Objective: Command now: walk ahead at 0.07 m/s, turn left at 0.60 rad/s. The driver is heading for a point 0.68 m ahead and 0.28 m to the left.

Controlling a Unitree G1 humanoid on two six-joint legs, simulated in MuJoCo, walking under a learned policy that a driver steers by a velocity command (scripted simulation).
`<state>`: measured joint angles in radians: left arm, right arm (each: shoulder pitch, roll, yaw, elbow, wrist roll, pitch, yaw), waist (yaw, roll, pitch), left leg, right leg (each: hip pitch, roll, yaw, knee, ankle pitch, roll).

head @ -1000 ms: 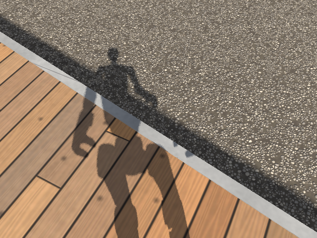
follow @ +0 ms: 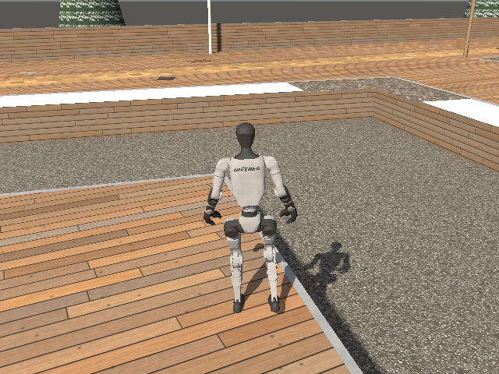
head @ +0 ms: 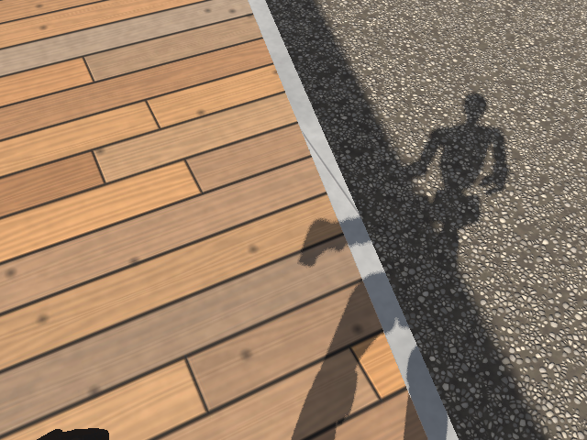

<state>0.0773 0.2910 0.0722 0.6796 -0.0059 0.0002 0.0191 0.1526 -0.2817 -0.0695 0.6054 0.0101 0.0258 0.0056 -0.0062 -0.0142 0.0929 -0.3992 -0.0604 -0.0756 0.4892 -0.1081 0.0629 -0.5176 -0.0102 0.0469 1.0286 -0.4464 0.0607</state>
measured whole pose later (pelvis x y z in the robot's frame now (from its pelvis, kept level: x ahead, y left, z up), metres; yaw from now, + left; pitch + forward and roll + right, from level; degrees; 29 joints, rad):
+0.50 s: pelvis +0.02 -0.03 +0.00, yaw +16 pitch +0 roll +0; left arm 0.16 0.21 0.05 0.64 0.01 0.02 0.02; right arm 0.16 -0.30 -0.09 0.64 0.01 0.08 -0.02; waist 0.02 0.03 0.05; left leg -0.44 -0.02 -0.10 1.00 -0.48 -0.11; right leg -0.27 -0.04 -0.05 0.50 -0.23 0.00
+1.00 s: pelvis +0.03 +0.01 +0.00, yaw +16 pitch +0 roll +0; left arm 0.27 0.26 0.05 0.80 0.00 0.02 0.04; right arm 0.21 -0.19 -0.01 0.78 -0.01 0.02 0.00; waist 0.01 -0.02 -0.02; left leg -0.17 -0.04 -0.03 0.50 -0.33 0.05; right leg -0.27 -0.06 -0.02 0.60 -0.35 0.04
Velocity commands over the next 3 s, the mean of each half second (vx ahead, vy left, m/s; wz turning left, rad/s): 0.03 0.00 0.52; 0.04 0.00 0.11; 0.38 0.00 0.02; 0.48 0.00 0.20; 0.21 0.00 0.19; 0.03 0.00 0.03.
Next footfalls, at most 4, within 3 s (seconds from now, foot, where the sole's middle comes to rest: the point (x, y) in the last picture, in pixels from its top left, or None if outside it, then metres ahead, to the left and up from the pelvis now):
0.22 right None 0.11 -0.14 -0.77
0.60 left None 0.01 0.11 -0.77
1.16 right None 0.16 -0.08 -0.77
1.66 left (189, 408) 0.48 0.22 -0.77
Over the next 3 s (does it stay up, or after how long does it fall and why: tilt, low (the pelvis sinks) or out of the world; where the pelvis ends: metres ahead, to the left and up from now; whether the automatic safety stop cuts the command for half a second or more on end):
stays up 0.68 0.20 0.00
